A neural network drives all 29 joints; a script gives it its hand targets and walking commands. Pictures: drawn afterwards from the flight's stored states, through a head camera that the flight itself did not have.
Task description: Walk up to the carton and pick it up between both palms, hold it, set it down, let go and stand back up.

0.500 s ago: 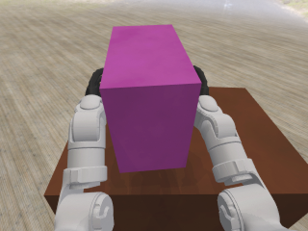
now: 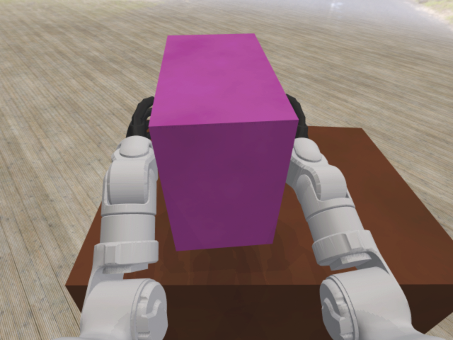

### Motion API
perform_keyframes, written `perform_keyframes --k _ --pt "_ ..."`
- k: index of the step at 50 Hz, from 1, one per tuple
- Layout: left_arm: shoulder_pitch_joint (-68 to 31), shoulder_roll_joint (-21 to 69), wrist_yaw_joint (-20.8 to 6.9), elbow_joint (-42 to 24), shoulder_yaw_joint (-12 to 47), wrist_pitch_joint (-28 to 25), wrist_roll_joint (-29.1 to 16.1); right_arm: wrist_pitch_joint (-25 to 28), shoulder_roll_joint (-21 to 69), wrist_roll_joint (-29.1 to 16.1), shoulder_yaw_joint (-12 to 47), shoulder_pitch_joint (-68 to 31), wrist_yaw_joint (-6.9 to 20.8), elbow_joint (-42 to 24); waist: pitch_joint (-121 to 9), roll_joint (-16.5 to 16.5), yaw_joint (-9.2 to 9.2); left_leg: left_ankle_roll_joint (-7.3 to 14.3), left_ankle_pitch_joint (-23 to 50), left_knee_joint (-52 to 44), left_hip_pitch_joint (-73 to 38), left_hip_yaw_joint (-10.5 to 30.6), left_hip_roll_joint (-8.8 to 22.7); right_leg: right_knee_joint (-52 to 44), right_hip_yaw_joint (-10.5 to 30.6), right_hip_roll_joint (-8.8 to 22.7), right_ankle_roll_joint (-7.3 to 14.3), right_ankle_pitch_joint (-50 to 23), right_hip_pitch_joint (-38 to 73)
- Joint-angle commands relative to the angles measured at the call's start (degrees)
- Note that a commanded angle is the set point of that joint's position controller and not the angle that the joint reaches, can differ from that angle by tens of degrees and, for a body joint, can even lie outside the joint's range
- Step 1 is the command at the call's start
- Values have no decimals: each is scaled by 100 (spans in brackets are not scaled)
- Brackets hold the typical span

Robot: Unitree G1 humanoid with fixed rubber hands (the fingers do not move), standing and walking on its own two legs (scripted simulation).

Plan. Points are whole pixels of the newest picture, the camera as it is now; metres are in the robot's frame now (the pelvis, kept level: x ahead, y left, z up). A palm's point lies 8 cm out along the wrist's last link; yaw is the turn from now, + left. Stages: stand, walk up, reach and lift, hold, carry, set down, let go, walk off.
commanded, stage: hold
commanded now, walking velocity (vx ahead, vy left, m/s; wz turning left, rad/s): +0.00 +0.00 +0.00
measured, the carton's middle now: (217, 135) +0.40 +0.01 +0.22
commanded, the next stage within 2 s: none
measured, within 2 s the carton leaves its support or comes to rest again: neither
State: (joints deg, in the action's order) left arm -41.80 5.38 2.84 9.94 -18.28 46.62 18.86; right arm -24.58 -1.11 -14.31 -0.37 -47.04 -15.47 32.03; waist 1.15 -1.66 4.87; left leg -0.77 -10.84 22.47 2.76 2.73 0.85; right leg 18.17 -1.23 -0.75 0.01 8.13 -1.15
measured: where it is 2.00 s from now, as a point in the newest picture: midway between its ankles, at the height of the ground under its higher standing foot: outside the picture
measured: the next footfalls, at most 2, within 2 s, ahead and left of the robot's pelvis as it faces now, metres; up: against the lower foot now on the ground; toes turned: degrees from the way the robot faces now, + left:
none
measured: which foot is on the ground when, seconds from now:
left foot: down 0.00-1.00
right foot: down 0.00-1.00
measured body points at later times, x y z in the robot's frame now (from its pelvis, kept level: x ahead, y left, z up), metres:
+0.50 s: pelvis +0.00 +0.00 +0.00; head -0.06 +0.01 +0.45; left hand +0.38 +0.14 +0.23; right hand +0.38 -0.12 +0.23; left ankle +0.03 +0.12 -0.75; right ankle +0.03 -0.12 -0.75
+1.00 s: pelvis +0.00 +0.00 +0.00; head -0.05 +0.02 +0.45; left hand +0.38 +0.13 +0.22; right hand +0.39 -0.12 +0.23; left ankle +0.03 +0.12 -0.75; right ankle +0.03 -0.12 -0.75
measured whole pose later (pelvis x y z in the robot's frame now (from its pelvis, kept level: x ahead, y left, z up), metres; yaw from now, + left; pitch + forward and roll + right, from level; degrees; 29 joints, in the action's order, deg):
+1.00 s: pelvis +0.00 +0.00 +0.00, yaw +0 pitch -9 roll -1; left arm -40.0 5.2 2.8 7.9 -17.0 46.3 18.4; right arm -24.8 -1.7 -15.2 1.1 -46.1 -16.1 29.8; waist 1.5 -1.7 5.4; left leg -0.7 -11.2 22.9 2.7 3.0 0.8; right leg 18.0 -1.6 -0.8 0.0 8.3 -0.7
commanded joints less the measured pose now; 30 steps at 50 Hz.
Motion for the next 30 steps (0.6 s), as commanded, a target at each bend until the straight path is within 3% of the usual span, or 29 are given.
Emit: perform_keyframes --k 1,2,4,5,6,7,8,9,10,13,14,15,16,18,19,20,22,23,24,25,26,27,28,29,30 --pt "-4625 3403 -857 -828 3327 -581 -1071 384 3867 -606 1945 -4973 558 -2193 -3033 589 236 -151 1305 -162 -640 -240 -367 -137 -272 -334 -246 -1025 699" --pt "-4276 3377 -885 -867 3224 -522 -1035 359 3848 -743 2122 -4907 531 -2353 -3073 458 98 -124 1602 -113 -835 -249 -358 -124 -315 -395 -299 -1259 747" --pt "-4131 3227 -931 -951 3157 -540 -908 308 3781 -771 2223 -4681 466 -2292 -3007 465 66 -111 1776 -101 -850 -269 -393 -164 -300 -369 -334 -1371 817" --pt "-4243 3340 -910 -1406 3372 -572 -1079 327 4008 -846 2422 -4494 469 -2422 -3307 353 102 -114 2020 -47 -950 -234 -343 -40 -334 -449 -344 -1647 966" --pt "-4363 3168 -924 -1134 3187 -539 -1001 247 3829 -726 2173 -4471 487 -2150 -2794 386 149 -66 1488 -127 -715 -236 -403 -158 -291 -351 -337 -1207 729" --pt "-4514 3285 -933 -1166 3168 -519 -991 273 3850 -694 2106 -4566 489 -2049 -2711 365 187 -75 1482 -189 -669 -237 -379 -148 -328 -367 -310 -1140 720" --pt "-4214 3124 -960 -995 3095 -450 -881 232 3835 -735 2163 -4507 457 -2094 -2568 334 59 -47 1441 -219 -626 -315 -382 -171 -311 -365 -340 -1154 728" --pt "-4089 3089 -1023 -832 2859 -376 -708 220 3857 -694 2070 -4558 462 -2029 -2352 354 47 -5 1171 -284 -545 -339 -427 -238 -290 -282 -339 -942 810" --pt "-4097 3002 -1050 -668 2719 -346 -718 199 3766 -681 1989 -4663 467 -2022 -2295 112 17 70 986 -324 -496 -337 -432 -304 -284 -273 -355 -815 748" --pt "-4726 3360 -956 -1492 3510 -557 -1195 357 3996 -762 2243 -4889 458 -2643 -3281 520 193 -126 1707 -51 -777 -244 -374 -43 -304 -380 -321 -1394 842" --pt "-4462 3330 -920 -1282 3490 -507 -1226 319 3983 -770 2316 -4891 432 -2725 -3165 489 178 -96 1835 12 -758 -251 -416 -25 -284 -338 -352 -1664 837" --pt "-4265 3104 -952 -883 3216 -456 -1018 259 3900 -716 2228 -4830 397 -2472 -2741 343 151 -30 1494 -107 -700 -257 -431 -145 -294 -312 -403 -1491 710" --pt "-4174 3032 -987 -810 3088 -423 -962 230 3927 -662 2152 -4759 383 -2302 -2643 387 79 37 1273 -176 -594 -287 -428 -170 -248 -266 -395 -1289 733" --pt "-4430 2938 -1044 -747 2779 -419 -829 219 3879 -617 2060 -4842 456 -1962 -2350 108 -10 117 686 -390 -455 -317 -387 -277 -290 -260 -367 -525 607" --pt "-4518 3075 -1052 -843 2909 -462 -882 269 3873 -588 1948 -4781 478 -1914 -2612 239 75 47 821 -372 -406 -347 -411 -226 -311 -275 -339 -647 636" --pt "-4646 3116 -1010 -1136 3043 -497 -969 318 4049 -638 2054 -4939 478 -2212 -2836 257 -2 72 944 -326 -493 -338 -377 -154 -277 -266 -355 -885 697" --pt "-4330 3224 -985 -740 3115 -439 -951 314 3901 -678 2157 -5077 456 -2444 -2883 354 89 6 1192 -246 -633 -293 -400 -176 -317 -331 -345 -986 696" --pt "-4182 3143 -998 -673 2987 -417 -865 235 3852 -723 2147 -4864 452 -2209 -2612 325 35 41 1112 -255 -609 -294 -418 -238 -316 -323 -329 -872 604" --pt "-4360 3219 -1013 -895 3122 -451 -959 250 3854 -691 2137 -4629 450 -2080 -2793 453 94 -37 1305 -221 -757 -279 -371 -146 -300 -339 -304 -1040 637" --pt "-4210 3017 -1034 -471 2797 -402 -756 197 3733 -641 1945 -4714 463 -1967 -2455 395 29 13 1050 -329 -566 -287 -379 -249 -315 -321 -305 -688 573" --pt "-4624 3242 -1007 -780 3136 -474 -973 287 3853 -640 2039 -5011 493 -2151 -2634 334 119 -29 969 -310 -492 -292 -400 -215 -358 -345 -292 -590 560" --pt "-4521 3332 -968 -820 3164 -482 -960 327 3951 -651 2017 -4974 512 -2150 -2845 426 73 -25 1083 -300 -565 -306 -359 -205 -330 -344 -282 -723 588" --pt "-4295 3292 -984 -621 3015 -439 -883 270 3884 -594 2008 -4866 513 -1940 -2519 218 83 17 1151 -292 -551 -268 -359 -225 -334 -354 -315 -839 577" --pt "-4357 3274 -989 -866 3116 -455 -981 290 3940 -637 2081 -4788 516 -2083 -2765 206 7 -31 1342 -268 -604 -322 -347 -178 -330 -387 -286 -976 728" --pt "-4319 3260 -1001 -631 3061 -446 -941 259 3855 -607 2012 -4833 547 -1868 -2578 290 50 -22 1045 -322 -503 -271 -327 -211 -281 -374 -262 -679 528"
